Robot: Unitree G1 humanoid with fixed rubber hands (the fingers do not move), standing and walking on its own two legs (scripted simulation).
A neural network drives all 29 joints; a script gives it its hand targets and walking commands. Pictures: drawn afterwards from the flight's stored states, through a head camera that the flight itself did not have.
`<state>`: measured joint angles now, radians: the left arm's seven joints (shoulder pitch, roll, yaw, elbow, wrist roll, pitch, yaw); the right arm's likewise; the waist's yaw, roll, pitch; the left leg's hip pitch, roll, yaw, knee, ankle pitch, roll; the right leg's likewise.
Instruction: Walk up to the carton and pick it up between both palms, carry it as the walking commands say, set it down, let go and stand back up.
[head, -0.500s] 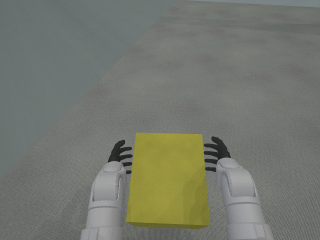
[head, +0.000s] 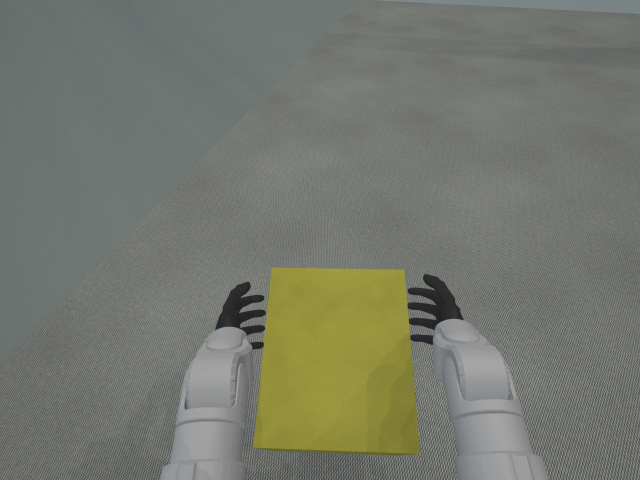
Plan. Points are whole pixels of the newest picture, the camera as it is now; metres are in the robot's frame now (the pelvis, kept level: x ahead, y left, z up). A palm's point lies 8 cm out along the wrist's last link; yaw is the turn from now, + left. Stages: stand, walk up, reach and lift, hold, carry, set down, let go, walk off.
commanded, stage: carry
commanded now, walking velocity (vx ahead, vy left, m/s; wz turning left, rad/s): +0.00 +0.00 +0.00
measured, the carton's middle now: (336, 364) +0.31 +0.00 -0.05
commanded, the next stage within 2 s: none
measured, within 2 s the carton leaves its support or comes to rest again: neither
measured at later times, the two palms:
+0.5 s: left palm (239, 305) +0.31 +0.12 +0.09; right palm (463, 302) +0.31 -0.15 +0.09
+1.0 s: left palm (341, 180) +0.59 -0.03 +0.07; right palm (502, 206) +0.49 -0.27 +0.08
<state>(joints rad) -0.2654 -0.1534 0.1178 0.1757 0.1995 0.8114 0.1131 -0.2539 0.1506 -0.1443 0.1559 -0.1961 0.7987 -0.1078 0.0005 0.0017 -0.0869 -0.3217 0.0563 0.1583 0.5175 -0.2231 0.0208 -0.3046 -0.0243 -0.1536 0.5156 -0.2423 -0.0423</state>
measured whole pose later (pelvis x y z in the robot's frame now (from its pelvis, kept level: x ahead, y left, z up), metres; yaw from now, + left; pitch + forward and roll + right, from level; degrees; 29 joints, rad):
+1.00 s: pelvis +0.25 -0.03 +0.01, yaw -24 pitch +6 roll -1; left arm -0.38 -0.19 0.14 -0.17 0.12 1.25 0.28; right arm -0.41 0.20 -0.13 -0.11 -0.12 1.20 -0.32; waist 0.00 -0.02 -0.02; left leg -0.28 0.08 0.27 0.47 -0.29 0.03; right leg -0.48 0.00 -0.05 1.16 -0.40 -0.03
